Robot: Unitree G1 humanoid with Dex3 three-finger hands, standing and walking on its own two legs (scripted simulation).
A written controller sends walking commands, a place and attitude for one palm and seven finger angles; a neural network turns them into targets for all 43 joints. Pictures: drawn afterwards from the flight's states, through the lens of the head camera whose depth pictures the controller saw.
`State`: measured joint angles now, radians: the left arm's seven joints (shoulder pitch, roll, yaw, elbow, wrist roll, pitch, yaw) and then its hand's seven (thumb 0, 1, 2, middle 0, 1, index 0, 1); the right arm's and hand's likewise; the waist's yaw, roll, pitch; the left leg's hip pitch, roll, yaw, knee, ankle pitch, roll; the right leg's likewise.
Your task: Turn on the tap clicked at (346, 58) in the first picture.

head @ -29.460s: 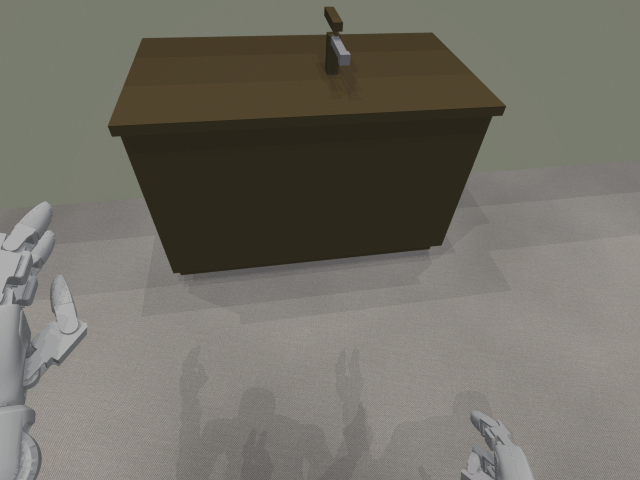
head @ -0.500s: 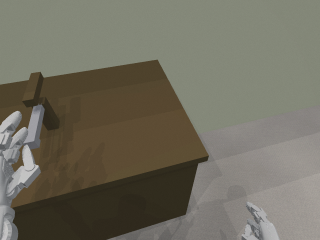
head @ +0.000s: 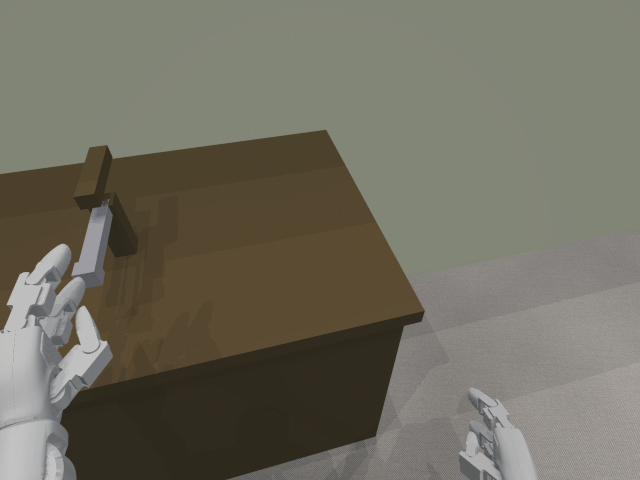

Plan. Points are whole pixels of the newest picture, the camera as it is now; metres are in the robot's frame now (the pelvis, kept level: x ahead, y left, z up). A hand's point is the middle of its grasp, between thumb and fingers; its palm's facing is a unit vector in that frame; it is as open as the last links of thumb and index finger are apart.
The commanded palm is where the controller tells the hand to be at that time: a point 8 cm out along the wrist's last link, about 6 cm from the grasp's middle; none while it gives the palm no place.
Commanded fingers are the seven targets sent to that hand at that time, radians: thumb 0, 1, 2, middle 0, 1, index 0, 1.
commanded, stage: turn the palm inward beside the body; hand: left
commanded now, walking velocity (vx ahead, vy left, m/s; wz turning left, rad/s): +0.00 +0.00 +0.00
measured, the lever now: (88, 274) +0.33 +0.37 +0.08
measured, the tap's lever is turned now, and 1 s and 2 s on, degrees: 0 0 0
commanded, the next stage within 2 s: reach beside the lever's end, fingers flat in 0.74 s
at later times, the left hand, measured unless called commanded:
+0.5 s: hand (115, 365) +0.18 +0.22 +0.14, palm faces +0.51 -0.85 -0.12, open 7.4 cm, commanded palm +0.12 +0.26 +0.15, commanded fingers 0.00 0.90 0.90 -0.20 -0.30 -0.20 -0.30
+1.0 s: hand (120, 349) +0.19 +0.23 +0.14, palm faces +0.52 -0.84 -0.12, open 7.4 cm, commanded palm +0.14 +0.27 +0.14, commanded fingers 0.00 0.90 0.90 -0.20 -0.30 -0.20 -0.30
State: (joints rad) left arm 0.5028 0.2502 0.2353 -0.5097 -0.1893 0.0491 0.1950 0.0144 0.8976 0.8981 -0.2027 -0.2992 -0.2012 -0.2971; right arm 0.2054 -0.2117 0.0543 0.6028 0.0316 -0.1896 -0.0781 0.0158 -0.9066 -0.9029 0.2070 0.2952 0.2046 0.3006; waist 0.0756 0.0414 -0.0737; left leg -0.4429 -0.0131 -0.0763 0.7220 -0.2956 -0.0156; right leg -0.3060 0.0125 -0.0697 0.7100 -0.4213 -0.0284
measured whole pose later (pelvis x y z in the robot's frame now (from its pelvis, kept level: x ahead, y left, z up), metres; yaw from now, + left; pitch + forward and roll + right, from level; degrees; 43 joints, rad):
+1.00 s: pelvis +0.01 -0.01 +0.00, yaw +0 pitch +1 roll +0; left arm 0.51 0.22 0.23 -0.48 -0.22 0.09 0.24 0.01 0.90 0.90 -0.20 -0.30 -0.20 -0.30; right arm 0.21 -0.23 0.04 0.62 0.03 -0.21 -0.09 0.02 -0.91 -0.90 0.21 0.30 0.20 0.30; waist 0.07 0.05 -0.08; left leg -0.41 -0.01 -0.09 0.71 -0.30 -0.03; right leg -0.28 0.02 -0.08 0.70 -0.43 -0.05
